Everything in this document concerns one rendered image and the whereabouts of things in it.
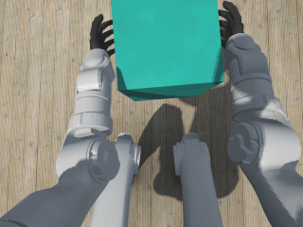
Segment left robot forearm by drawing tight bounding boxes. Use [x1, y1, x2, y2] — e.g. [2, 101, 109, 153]
[56, 48, 116, 163]

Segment right robot forearm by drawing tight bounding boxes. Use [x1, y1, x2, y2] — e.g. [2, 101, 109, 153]
[223, 33, 301, 152]

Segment robot right hand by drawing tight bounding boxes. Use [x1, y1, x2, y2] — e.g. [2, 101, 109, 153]
[218, 0, 244, 49]

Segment right robot upper arm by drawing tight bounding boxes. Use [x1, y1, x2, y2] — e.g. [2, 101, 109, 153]
[226, 120, 303, 227]

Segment left robot upper arm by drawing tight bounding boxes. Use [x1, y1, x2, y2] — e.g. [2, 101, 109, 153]
[0, 136, 120, 227]

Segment right robot shin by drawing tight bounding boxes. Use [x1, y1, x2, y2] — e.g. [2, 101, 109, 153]
[180, 132, 211, 164]

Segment robot left hand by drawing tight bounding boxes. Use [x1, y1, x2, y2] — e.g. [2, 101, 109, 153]
[89, 14, 116, 57]

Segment carton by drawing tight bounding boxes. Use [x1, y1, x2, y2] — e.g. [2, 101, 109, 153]
[111, 0, 224, 101]

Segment robot right thigh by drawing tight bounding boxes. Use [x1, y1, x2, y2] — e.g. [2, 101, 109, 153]
[173, 138, 223, 227]

